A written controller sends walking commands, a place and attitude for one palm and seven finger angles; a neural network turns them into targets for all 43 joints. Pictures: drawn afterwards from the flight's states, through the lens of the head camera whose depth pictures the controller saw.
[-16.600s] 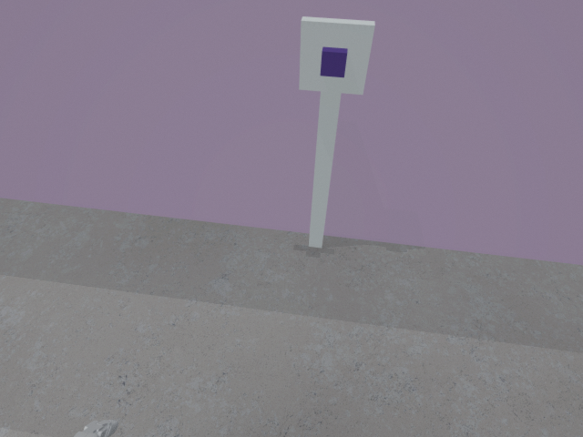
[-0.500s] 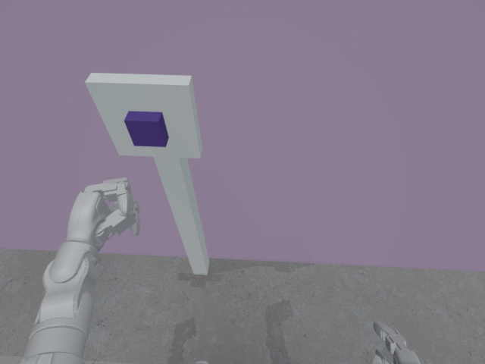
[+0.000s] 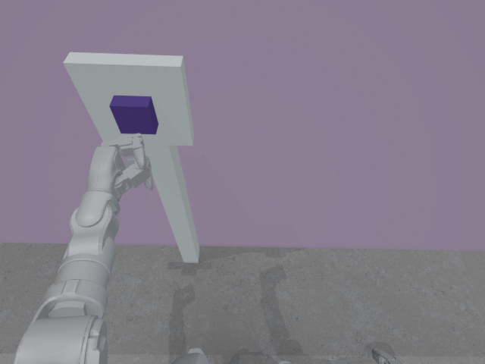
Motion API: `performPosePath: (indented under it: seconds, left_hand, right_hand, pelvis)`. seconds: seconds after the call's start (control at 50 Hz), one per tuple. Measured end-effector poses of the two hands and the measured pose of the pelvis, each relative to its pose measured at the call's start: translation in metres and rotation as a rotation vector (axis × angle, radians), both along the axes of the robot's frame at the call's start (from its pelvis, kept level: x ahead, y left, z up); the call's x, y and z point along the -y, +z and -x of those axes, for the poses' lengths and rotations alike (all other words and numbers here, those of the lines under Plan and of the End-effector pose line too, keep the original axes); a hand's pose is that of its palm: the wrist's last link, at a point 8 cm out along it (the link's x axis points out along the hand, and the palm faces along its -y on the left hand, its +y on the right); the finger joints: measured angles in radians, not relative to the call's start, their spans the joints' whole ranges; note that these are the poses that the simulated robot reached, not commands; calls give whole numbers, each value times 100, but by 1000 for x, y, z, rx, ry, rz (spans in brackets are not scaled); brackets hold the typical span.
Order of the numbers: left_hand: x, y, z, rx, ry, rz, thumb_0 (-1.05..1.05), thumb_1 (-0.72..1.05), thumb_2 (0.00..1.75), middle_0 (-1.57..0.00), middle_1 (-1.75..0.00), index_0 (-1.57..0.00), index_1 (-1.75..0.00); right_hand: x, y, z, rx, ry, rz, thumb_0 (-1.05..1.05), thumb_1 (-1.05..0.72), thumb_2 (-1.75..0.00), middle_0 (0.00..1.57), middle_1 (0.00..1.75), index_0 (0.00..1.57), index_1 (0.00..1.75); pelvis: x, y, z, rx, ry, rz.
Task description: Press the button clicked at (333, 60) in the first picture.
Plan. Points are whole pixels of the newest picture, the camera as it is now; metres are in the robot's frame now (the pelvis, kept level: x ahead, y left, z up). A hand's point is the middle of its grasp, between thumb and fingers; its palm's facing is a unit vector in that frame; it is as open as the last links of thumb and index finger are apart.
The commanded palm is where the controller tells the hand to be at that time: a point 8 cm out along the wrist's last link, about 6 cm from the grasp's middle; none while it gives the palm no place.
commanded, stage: aim a knuckle at the button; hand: left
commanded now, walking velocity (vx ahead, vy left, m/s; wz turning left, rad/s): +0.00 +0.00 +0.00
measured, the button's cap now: (136, 114) +0.51 +0.19 +0.11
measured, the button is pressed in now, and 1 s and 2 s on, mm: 0 0 13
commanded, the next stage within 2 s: press the button with the knuckle in 0.64 s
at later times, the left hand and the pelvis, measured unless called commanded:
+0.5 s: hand (150, 176) +0.40 +0.15 +0.07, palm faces -0.01 -1.00 -0.03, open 3.1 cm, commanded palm +0.38 +0.21 +0.08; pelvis -0.01 +0.00 +0.00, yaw +0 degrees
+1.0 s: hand (146, 164) +0.43 +0.16 +0.07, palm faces -0.01 -1.00 -0.02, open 3.1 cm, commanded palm +0.41 +0.22 +0.08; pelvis +0.00 -0.01 +0.00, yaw +0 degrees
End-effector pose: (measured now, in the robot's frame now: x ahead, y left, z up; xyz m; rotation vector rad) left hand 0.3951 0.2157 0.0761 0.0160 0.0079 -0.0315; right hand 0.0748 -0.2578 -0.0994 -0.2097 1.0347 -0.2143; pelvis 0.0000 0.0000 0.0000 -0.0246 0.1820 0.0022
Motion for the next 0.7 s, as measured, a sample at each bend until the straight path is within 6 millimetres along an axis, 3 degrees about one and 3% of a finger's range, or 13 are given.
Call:
performPosePath:
  seconds: [0.1, 0.22, 0.4, 0.56, 0.7]
  left_hand:
    - [1, 0, -5, 3, 8, -3, 1, 90, 90, -130, -150, -129, -150]
    - [-1, -1, 6, 8, 15, -9, 1, 90, 90, -130, -150, -129, -150]
    - [7, -2, 18, 19, 16, -11, 1, 90, 90, -130, -150, -130, -150]
    - [8, 2, 9, 17, 28, -13, 1, 90, 90, -130, -150, -130, -150]
    - [3, 1, 4, -2, 28, -7, 1, 90, 90, -130, -150, -130, -150]
  right_hand:
    - [0, -2, 17, -40, -36, -13, 1, -90, -90, 20, 30, 20, 30]
    - [-1, -4, 26, -58, -54, -26, 1, -90, -90, 20, 30, 20, 30]
    - [0, -4, 10, -18, -20, -25, 1, -90, -90, 20, 30, 20, 30]
    - [4, 0, -6, 33, 2, -16, 1, -90, -90, 20, 30, 20, 30]
    - [8, 0, -4, 17, -1, -15, 1, -90, -90, 20, 30, 20, 30]
  pelvis:
    - [-1, 0, -2, -8, -16, -2]
    - [-1, 1, -2, -1, -21, -2]
    - [2, 0, 3, 11, -6, -1]
    - [7, -1, 6, 10, -2, -4]
    - [10, -1, 4, 1, -3, -6]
